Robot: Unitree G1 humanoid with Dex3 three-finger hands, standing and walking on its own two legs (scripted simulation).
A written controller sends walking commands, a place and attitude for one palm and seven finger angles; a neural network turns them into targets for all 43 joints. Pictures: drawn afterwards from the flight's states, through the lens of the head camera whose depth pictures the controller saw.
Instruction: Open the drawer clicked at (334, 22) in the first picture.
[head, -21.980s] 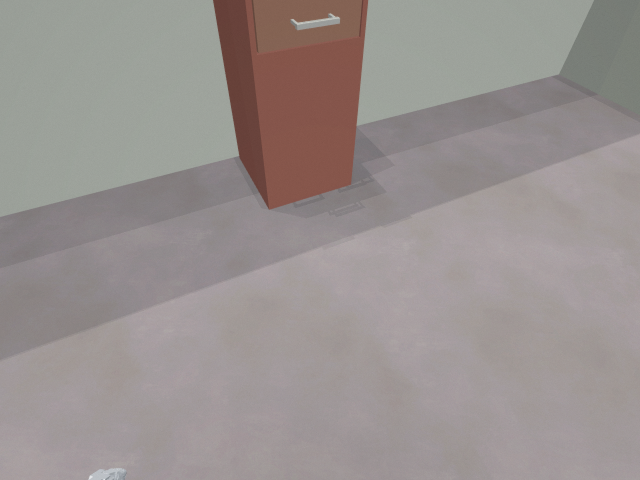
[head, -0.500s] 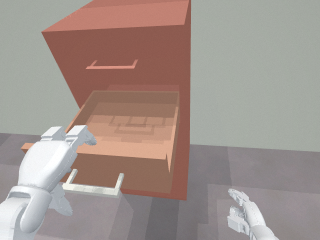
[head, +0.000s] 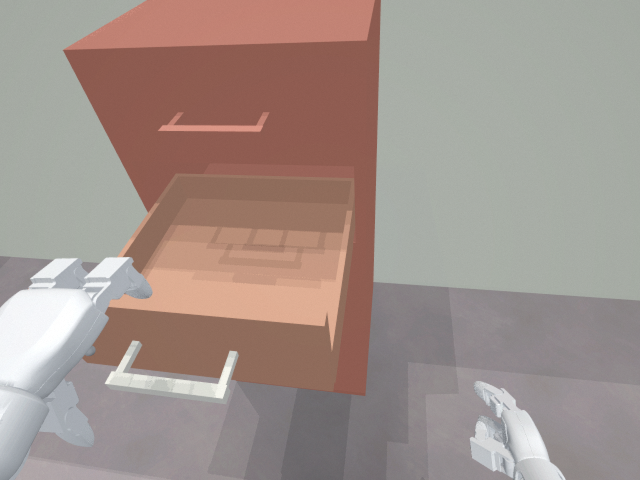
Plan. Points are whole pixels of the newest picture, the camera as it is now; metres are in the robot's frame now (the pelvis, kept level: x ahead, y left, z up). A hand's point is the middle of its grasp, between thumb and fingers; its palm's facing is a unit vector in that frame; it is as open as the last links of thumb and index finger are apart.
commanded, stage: draw the hand back to the body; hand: left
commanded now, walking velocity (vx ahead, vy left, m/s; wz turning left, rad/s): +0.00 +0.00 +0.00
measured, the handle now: (174, 371) +0.23 +0.23 +0.03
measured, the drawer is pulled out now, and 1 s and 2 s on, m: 0.30 0.30 0.30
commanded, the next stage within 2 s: step back with the hand held close in 1.00 s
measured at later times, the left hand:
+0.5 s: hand (114, 301) +0.22 +0.22 +0.20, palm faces +0.35 -0.84 -0.42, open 11.3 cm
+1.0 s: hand (102, 317) +0.20 +0.23 +0.19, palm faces +0.42 -0.82 -0.39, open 7.6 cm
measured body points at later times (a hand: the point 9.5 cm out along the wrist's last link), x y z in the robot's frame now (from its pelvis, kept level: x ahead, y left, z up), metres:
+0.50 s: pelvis +0.03 +0.00 +0.00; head +0.01 -0.02 +0.45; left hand +0.19 +0.27 +0.22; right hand +0.21 -0.22 -0.08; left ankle +0.03 +0.11 -0.73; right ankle -0.04 -0.10 -0.73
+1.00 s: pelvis +0.02 -0.01 +0.01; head +0.00 -0.03 +0.45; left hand +0.17 +0.27 +0.21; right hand +0.21 -0.22 -0.07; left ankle +0.03 +0.11 -0.73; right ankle -0.04 -0.10 -0.73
